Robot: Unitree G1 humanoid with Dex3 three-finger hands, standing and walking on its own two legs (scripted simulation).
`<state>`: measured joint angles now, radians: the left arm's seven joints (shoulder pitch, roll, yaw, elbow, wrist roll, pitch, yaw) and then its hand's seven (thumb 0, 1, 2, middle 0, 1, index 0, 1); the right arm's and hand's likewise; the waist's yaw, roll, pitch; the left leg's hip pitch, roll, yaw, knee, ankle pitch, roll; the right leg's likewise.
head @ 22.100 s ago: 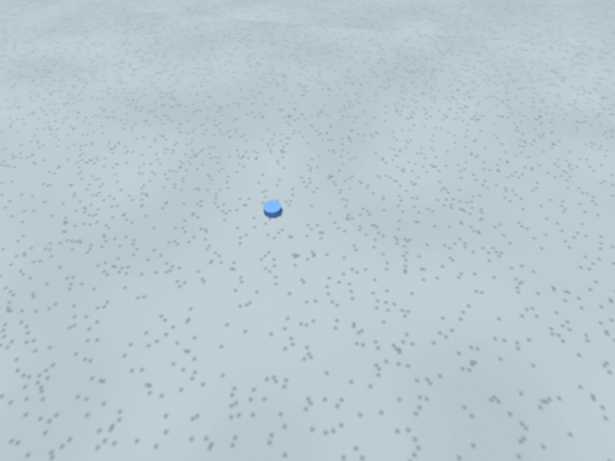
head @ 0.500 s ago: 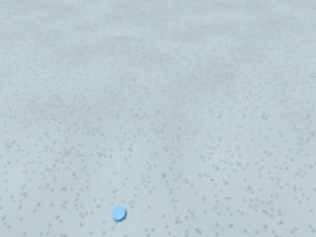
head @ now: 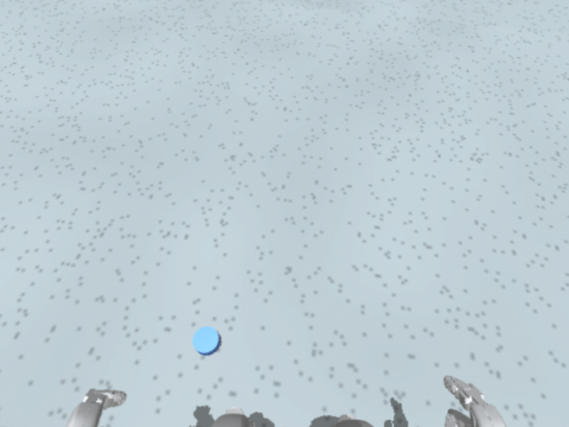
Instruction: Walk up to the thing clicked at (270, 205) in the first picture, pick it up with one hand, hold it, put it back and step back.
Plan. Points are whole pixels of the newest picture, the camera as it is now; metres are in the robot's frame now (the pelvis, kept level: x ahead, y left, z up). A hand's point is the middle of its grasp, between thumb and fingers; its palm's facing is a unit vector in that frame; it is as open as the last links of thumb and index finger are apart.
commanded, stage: rise first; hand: left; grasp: from above
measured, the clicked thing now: (206, 340) +0.43 +0.25 -0.70
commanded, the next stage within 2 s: none
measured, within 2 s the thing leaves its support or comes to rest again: neither
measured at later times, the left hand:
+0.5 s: hand out of the picture +0.13 +0.27 -0.21, palm faces -0.24 -0.82 -0.52, open 14.2 cm
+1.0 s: hand (156, 385) +0.26 +0.30 -0.41, palm faces -0.47 -0.35 -0.81, open 14.1 cm
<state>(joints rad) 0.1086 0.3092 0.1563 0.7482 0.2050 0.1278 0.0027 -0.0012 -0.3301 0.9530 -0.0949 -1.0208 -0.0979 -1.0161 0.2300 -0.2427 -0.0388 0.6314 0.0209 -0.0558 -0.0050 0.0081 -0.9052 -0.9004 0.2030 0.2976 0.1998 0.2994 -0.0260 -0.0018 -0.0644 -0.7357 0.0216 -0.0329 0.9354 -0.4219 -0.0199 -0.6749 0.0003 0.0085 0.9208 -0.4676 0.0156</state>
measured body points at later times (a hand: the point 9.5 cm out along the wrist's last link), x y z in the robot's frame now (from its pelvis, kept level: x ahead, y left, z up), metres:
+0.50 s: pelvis -0.01 +0.01 -0.07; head +0.12 +0.03 +0.36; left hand +0.15 +0.31 -0.17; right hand +0.19 -0.23 -0.16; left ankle +0.02 +0.13 -0.69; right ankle -0.01 -0.13 -0.69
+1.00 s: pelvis -0.08 +0.00 -0.27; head +0.13 +0.01 +0.13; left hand +0.28 +0.32 -0.36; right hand +0.09 -0.27 -0.40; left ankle +0.02 +0.13 -0.69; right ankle -0.01 -0.13 -0.69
